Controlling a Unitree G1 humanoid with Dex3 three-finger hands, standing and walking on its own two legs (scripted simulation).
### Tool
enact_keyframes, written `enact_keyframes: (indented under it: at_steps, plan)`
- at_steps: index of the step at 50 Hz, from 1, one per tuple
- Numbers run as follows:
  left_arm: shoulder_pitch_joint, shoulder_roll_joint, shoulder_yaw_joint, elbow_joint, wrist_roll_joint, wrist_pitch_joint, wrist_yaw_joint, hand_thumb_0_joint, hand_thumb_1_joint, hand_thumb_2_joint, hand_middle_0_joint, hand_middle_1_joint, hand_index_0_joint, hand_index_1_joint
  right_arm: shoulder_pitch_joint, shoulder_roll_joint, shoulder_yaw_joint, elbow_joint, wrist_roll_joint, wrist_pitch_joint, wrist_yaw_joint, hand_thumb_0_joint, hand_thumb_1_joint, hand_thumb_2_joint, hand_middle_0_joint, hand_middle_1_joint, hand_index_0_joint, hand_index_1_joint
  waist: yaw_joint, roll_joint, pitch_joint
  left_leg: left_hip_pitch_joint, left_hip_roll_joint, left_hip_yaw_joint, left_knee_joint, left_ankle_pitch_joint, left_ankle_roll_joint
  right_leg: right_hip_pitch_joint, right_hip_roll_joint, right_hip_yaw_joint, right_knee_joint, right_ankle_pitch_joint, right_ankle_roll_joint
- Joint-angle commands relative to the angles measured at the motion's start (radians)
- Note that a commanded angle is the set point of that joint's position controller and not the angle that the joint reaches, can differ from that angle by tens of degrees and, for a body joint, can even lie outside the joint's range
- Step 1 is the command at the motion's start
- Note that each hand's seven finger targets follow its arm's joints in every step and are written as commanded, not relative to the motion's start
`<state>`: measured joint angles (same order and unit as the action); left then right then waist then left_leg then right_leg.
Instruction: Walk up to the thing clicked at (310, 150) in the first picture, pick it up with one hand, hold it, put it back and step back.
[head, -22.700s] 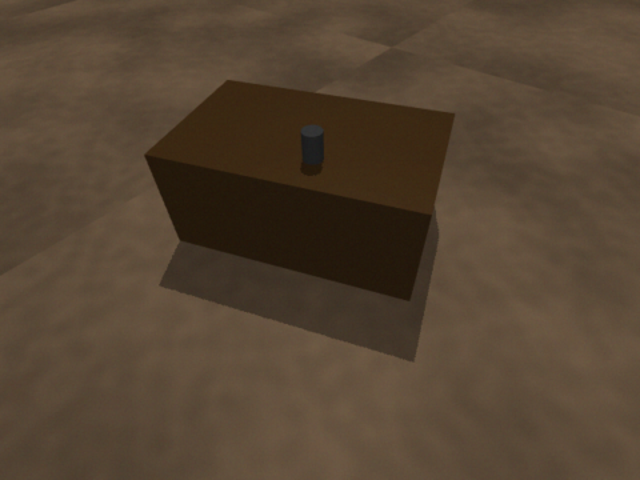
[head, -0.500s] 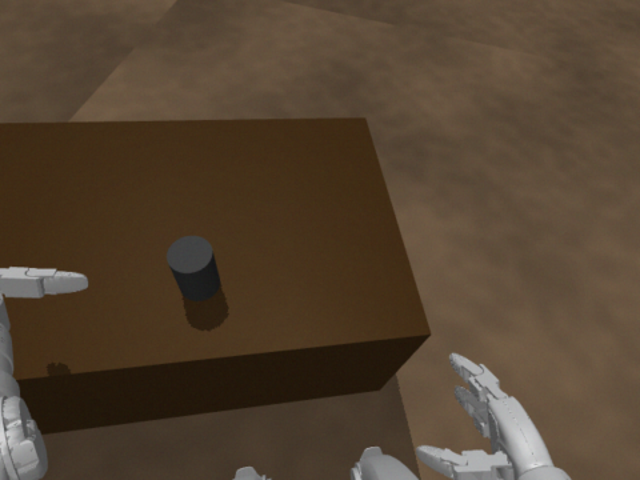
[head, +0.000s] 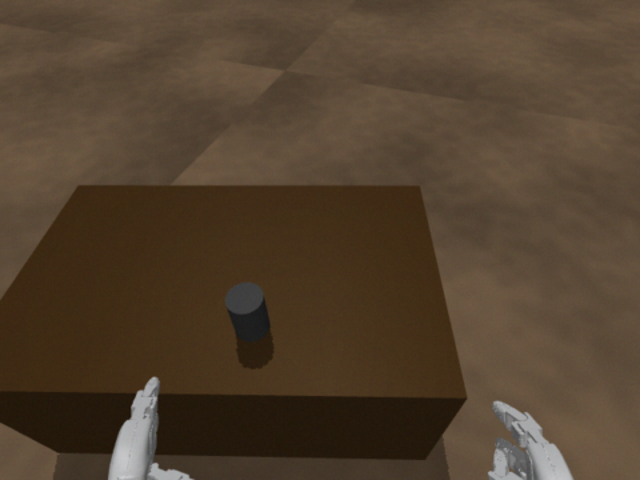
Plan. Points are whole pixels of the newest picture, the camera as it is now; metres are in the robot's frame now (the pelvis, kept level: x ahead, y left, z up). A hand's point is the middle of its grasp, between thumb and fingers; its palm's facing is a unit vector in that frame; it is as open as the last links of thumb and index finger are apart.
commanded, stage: home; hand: left
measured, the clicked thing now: (248, 312) +0.51 +0.18 -0.22
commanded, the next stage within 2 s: none
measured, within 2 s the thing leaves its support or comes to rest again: neither
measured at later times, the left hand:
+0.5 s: hand out of the picture +0.16 +0.16 -0.06, palm faces +0.10 -0.97 -0.23, open 17.4 cm
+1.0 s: hand out of the picture +0.18 +0.18 -0.06, palm faces +0.12 -0.96 -0.24, open 17.4 cm
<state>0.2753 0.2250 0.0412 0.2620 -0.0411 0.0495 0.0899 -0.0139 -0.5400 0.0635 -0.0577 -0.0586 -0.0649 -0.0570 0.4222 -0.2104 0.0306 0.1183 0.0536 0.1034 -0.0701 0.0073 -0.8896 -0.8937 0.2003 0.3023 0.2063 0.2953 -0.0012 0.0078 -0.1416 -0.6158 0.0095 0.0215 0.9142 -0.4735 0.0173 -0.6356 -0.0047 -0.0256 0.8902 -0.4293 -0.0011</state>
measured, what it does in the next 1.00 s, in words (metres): stands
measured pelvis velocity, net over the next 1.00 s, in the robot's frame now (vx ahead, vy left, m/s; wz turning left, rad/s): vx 0.01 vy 0.00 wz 0.00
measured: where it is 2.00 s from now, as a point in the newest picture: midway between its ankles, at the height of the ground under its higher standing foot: outside the picture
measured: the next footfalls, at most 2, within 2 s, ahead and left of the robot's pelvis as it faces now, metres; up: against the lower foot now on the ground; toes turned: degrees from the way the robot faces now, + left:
none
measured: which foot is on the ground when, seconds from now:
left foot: down 0.00-1.00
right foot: down 0.00-1.00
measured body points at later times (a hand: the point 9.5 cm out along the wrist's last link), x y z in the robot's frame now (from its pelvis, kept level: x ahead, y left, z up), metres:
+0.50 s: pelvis -0.02 -0.02 -0.01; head +0.01 -0.02 +0.44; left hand +0.15 +0.21 -0.04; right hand +0.15 -0.24 -0.04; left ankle -0.01 +0.11 -0.69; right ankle +0.01 -0.12 -0.69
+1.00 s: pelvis +0.01 +0.00 -0.01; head +0.04 +0.00 +0.44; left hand +0.17 +0.23 -0.04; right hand +0.17 -0.23 -0.04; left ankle -0.01 +0.11 -0.69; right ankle +0.01 -0.12 -0.69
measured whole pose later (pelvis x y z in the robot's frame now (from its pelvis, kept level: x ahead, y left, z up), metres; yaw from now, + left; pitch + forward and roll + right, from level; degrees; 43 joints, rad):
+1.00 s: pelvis +0.01 +0.00 -0.01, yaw +0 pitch +11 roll +0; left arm 0.45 0.21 -0.02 0.08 -0.03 0.05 0.10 -0.01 -0.53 0.07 -0.05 -0.06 -0.06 -0.06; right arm 0.47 -0.21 0.01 0.06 0.04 0.08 -0.10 0.01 -0.90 -0.90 0.20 0.30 0.21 0.30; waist 0.01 -0.01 -0.13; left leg -0.64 0.00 0.03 0.96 -0.51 0.02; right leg -0.67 -0.02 -0.02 0.96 -0.47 0.00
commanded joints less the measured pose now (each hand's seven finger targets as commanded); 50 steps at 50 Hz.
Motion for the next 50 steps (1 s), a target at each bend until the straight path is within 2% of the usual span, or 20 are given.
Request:
enact_keyframes:
  at_steps: [1,4,7,8,9,10,13,15,16,19,20,23,26,30,32,33,35,40,49,50]
  plan:
    - [0.022,0.091,0.006,-0.276,-0.002,-0.044,0.003,0.000,-0.535,0.067,-0.056,-0.058,-0.055,-0.059,-0.028,-0.113,-0.076,-0.223,0.001,-0.061,-0.016,0.000,-0.893,-0.901,0.201,0.301,0.201,0.301,-0.013,-0.062,-0.106,0.069,-0.009,0.012,-0.121,0.266,0.004,0.114,-0.005,0.006,-0.127,0.269,0.000]
    - [0.026,0.117,0.017,-0.333,0.002,-0.050,0.008,0.000,-0.546,0.060,-0.054,-0.055,-0.053,-0.056,-0.021,-0.109,-0.081,-0.204,-0.004,-0.063,-0.022,0.000,-0.894,-0.902,0.201,0.301,0.201,0.301,-0.009,-0.038,-0.055,0.050,-0.016,0.020,-0.129,0.204,0.004,0.090,-0.009,0.012,-0.137,0.200,0.002]
    - [0.063,0.100,0.013,-0.327,0.006,-0.052,0.008,0.000,-0.560,0.052,-0.052,-0.053,-0.052,-0.053,-0.005,-0.097,-0.076,-0.218,-0.008,-0.069,-0.026,0.000,-0.894,-0.902,0.201,0.301,0.201,0.301,-0.017,-0.029,-0.057,0.044,-0.020,0.023,-0.127,0.165,0.007,0.084,-0.013,0.021,-0.138,0.159,0.002]
    - [0.050,0.133,0.033,-0.385,0.004,-0.058,0.011,0.000,-0.563,0.050,-0.052,-0.053,-0.052,-0.053,0.008,-0.092,-0.072,-0.201,-0.010,-0.068,-0.027,0.000,-0.894,-0.902,0.201,0.301,0.201,0.301,-0.006,0.002,-0.072,0.050,-0.022,0.023,-0.125,0.161,0.006,0.094,-0.017,0.026,-0.140,0.156,0.001]
    - [0.041,0.134,0.032,-0.382,0.006,-0.059,0.013,0.000,-0.545,0.060,-0.054,-0.056,-0.054,-0.056,0.022,-0.096,-0.080,-0.196,-0.012,-0.067,-0.030,0.000,-0.894,-0.902,0.201,0.301,0.201,0.301,-0.014,0.008,-0.070,0.047,-0.025,0.028,-0.121,0.149,0.007,0.090,-0.020,0.034,-0.142,0.147,0.002]
    - [0.065,0.127,0.026,-0.368,0.006,-0.060,0.012,0.000,-0.542,0.062,-0.054,-0.055,-0.053,-0.056,0.002,-0.086,-0.061,-0.206,-0.014,-0.071,-0.030,0.000,-0.894,-0.902,0.201,0.301,0.201,0.301,-0.008,-0.001,-0.063,0.044,-0.024,0.026,-0.115,0.150,0.008,0.095,-0.024,0.040,-0.150,0.145,0.006]
    - [0.086,0.084,-0.011,-0.345,0.007,-0.062,0.013,0.000,-0.535,0.066,-0.053,-0.056,-0.053,-0.057,0.015,-0.076,-0.061,-0.209,-0.019,-0.076,-0.033,0.000,-0.895,-0.902,0.201,0.301,0.201,0.301,-0.014,-0.019,-0.045,0.024,-0.027,0.028,-0.113,0.100,0.010,0.076,-0.026,0.049,-0.159,0.092,0.008]
    - [0.155,0.076,-0.009,-0.289,0.009,-0.060,0.014,0.000,-0.538,0.064,-0.053,-0.056,-0.053,-0.056,-0.017,-0.088,-0.064,-0.250,-0.018,-0.081,-0.034,0.000,-0.895,-0.902,0.201,0.301,0.201,0.301,-0.004,-0.045,-0.051,0.018,-0.026,0.022,-0.108,0.100,0.009,0.086,-0.031,0.055,-0.169,0.071,0.009]
    - [0.120,0.060,-0.031,-0.334,0.007,-0.063,0.012,0.000,-0.530,0.068,-0.054,-0.057,-0.053,-0.057,0.014,-0.068,-0.058,-0.215,-0.021,-0.077,-0.031,0.000,-0.895,-0.902,0.201,0.301,0.201,0.301,-0.001,-0.043,-0.045,0.006,-0.028,0.023,-0.109,0.085,0.010,0.076,-0.027,0.052,-0.167,0.059,0.008]
    - [0.171,0.078,-0.005,-0.298,0.010,-0.062,0.015,0.000,-0.533,0.067,-0.053,-0.058,-0.053,-0.058,-0.019,-0.102,-0.077,-0.265,-0.016,-0.081,-0.033,0.000,-0.895,-0.902,0.201,0.301,0.201,0.301,0.007,-0.064,-0.058,0.013,-0.025,0.020,-0.111,0.125,0.009,0.085,-0.021,0.034,-0.153,0.100,0.006]
    - [0.154,0.071,-0.016,-0.306,0.010,-0.063,0.013,0.000,-0.503,0.085,-0.057,-0.063,-0.057,-0.064,-0.002,-0.101,-0.083,-0.245,-0.016,-0.080,-0.032,0.000,-0.895,-0.902,0.201,0.301,0.201,0.301,0.006,-0.062,-0.040,0.001,-0.026,0.020,-0.119,0.101,0.009,0.076,-0.016,0.026,-0.147,0.080,0.003]
    - [0.133,0.101,0.015,-0.317,0.010,-0.073,0.019,0.000,-0.552,0.056,-0.051,-0.054,-0.051,-0.054,-0.033,-0.098,-0.074,-0.259,-0.013,-0.076,-0.033,0.000,-0.895,-0.902,0.201,0.301,0.201,0.301,0.017,-0.064,-0.007,-0.029,-0.026,0.019,-0.123,0.044,0.009,0.055,-0.021,0.042,-0.165,-0.003,0.003]
    - [0.143,0.099,0.013,-0.336,0.012,-0.075,0.023,0.000,-0.545,0.062,-0.053,-0.058,-0.054,-0.057,-0.006,-0.107,-0.085,-0.266,-0.013,-0.079,-0.035,0.000,-0.896,-0.903,0.201,0.301,0.201,0.301,0.011,-0.041,-0.057,-0.002,-0.022,0.018,-0.128,0.080,0.007,0.069,-0.011,0.026,-0.132,0.048,-0.005]
    - [0.138,0.079,-0.008,-0.349,0.012,-0.077,0.022,0.000,-0.518,0.080,-0.057,-0.066,-0.059,-0.064,0.016,-0.082,-0.059,-0.251,-0.012,-0.080,-0.033,0.000,-0.897,-0.903,0.201,0.301,0.201,0.301,0.011,-0.009,-0.058,0.010,-0.021,0.015,-0.130,0.120,0.003,0.075,-0.008,0.015,-0.107,0.097,-0.009]
    - [0.134,0.069,-0.016,-0.349,0.013,-0.072,0.022,0.000,-0.520,0.078,-0.056,-0.064,-0.057,-0.063,0.022,-0.092,-0.077,-0.252,-0.015,-0.084,-0.035,0.000,-0.896,-0.903,0.201,0.301,0.201,0.301,-0.001,-0.001,-0.070,0.019,-0.019,0.014,-0.130,0.128,0.001,0.062,-0.003,0.012,-0.099,0.108,-0.009]
    - [0.134,0.068,-0.017,-0.353,0.012,-0.072,0.021,0.000,-0.543,0.065,-0.053,-0.060,-0.054,-0.058,0.034,-0.079,-0.065,-0.227,-0.016,-0.082,-0.035,0.000,-0.896,-0.903,0.201,0.301,0.201,0.301,0.000,-0.003,-0.054,0.011,-0.020,0.013,-0.127,0.129,0.002,0.059,-0.005,0.009,-0.104,0.109,-0.009]
    - [0.145,0.070,-0.010,-0.358,0.012,-0.067,0.022,0.000,-0.551,0.060,-0.051,-0.058,-0.053,-0.057,0.022,-0.082,-0.068,-0.243,-0.016,-0.085,-0.034,0.000,-0.897,-0.903,0.201,0.301,0.201,0.301,0.012,-0.002,-0.075,0.015,-0.018,0.008,-0.123,0.158,-0.001,0.068,-0.004,0.007,-0.092,0.131,-0.012]
    - [0.165,0.077,0.001,-0.349,0.013,-0.057,0.022,0.000,-0.537,0.066,-0.051,-0.058,-0.052,-0.057,0.030,-0.116,-0.100,-0.261,-0.015,-0.085,-0.039,0.000,-0.897,-0.903,0.201,0.301,0.201,0.301,0.007,-0.029,-0.086,0.027,-0.013,0.001,-0.115,0.223,-0.004,0.082,0.000,-0.001,-0.078,0.185,-0.013]
    - [0.166,0.074,-0.004,-0.374,0.014,-0.048,0.016,0.000,-0.534,0.068,-0.051,-0.059,-0.052,-0.058,0.035,-0.090,-0.076,-0.251,-0.019,-0.082,-0.030,0.000,-0.897,-0.903,0.201,0.301,0.201,0.301,0.020,0.013,-0.102,0.044,-0.010,-0.008,-0.110,0.320,-0.018,0.089,0.002,-0.010,-0.047,0.255,-0.018]
    - [0.173,0.065,-0.008,-0.360,0.016,-0.047,0.015,0.000,-0.522,0.074,-0.052,-0.060,-0.053,-0.059,0.044,-0.097,-0.084,-0.253,-0.020,-0.080,-0.029,0.000,-0.897,-0.903,0.201,0.301,0.201,0.301,0.009,-0.006,-0.108,0.047,-0.008,-0.006,-0.106,0.327,-0.017,0.088,0.004,-0.010,-0.045,0.265,-0.018]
